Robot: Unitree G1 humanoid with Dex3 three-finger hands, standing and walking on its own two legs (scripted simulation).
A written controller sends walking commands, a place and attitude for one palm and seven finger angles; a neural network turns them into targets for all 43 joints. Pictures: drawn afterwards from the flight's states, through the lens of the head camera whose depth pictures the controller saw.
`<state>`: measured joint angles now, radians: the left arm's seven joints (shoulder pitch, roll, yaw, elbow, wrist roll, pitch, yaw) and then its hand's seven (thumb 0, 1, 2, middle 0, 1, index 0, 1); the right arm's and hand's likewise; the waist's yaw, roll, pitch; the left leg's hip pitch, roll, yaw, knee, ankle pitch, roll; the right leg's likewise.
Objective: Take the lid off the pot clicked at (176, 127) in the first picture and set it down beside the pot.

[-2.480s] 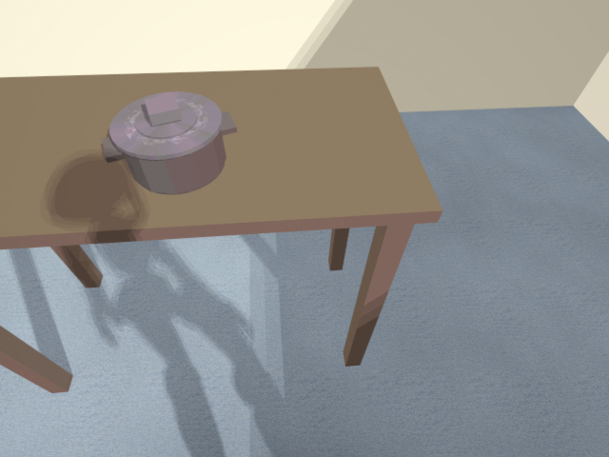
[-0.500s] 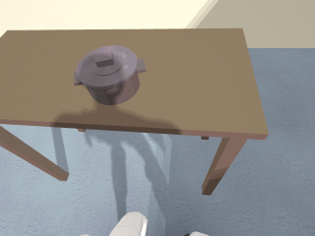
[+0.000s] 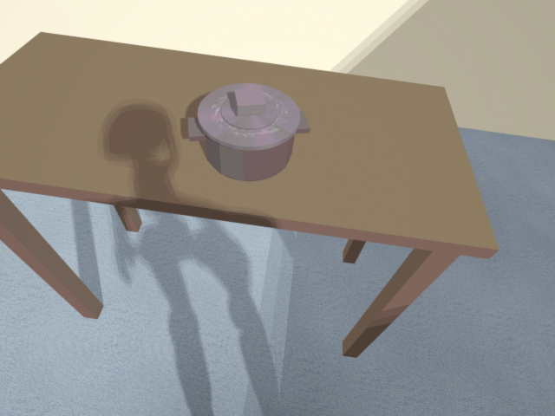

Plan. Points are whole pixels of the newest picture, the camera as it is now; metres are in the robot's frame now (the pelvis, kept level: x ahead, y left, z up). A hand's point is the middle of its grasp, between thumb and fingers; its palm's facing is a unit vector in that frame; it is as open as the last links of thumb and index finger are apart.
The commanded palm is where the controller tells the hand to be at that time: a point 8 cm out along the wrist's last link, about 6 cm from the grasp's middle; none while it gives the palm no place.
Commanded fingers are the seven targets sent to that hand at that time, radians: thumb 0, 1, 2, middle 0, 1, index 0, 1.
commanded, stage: come to a stop and stand still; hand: left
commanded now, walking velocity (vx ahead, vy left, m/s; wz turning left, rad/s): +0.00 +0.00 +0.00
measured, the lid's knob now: (249, 101) +0.56 +0.10 +0.14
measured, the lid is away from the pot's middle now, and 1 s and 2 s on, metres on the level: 0.00 0.00 0.00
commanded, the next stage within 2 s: look again from close up in 0.60 s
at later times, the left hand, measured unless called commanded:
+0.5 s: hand out of the picture +0.03 +0.17 -0.18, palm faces +0.00 -0.98 -0.21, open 7.3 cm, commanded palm none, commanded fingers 0.00 0.90 0.90 -0.20 -0.30 -0.20 -0.30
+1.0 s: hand out of the picture -0.02 +0.18 -0.19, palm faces +0.02 -0.98 -0.20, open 7.3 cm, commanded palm none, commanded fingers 0.00 0.90 0.90 -0.20 -0.30 -0.20 -0.30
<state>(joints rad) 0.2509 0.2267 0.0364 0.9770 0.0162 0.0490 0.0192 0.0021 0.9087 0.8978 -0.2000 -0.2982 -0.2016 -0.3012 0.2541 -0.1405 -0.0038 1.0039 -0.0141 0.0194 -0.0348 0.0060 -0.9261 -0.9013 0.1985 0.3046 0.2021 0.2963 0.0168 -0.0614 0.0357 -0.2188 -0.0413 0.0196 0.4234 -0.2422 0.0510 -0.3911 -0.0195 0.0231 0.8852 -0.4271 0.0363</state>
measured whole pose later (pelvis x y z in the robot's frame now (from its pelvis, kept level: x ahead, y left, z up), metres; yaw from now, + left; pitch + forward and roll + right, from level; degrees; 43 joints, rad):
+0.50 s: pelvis -0.01 -0.01 +0.00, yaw -2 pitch +0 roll +1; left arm 0.24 0.17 0.01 1.06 0.00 0.01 0.04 0.00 0.93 0.90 -0.20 -0.30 -0.20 -0.30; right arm 0.26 -0.14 -0.01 1.12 0.00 0.00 -0.04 0.00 -0.91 -0.90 0.20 0.30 0.20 0.30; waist -0.01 -0.02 0.02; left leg -0.19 -0.02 0.05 0.43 -0.24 0.02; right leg -0.11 0.01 0.01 0.43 -0.32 -0.02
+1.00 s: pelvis -0.02 +0.01 -0.01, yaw -1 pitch -1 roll -1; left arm 0.31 0.16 -0.01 1.05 0.01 -0.01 0.05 0.00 0.91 0.90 -0.20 -0.30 -0.20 -0.30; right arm 0.22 -0.16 -0.02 1.03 0.00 0.00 -0.03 0.00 -0.92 -0.90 0.20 0.30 0.20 0.30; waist 0.01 0.00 0.01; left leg -0.26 -0.03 0.04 0.57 -0.29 0.05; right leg -0.16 0.00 0.00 0.52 -0.35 0.01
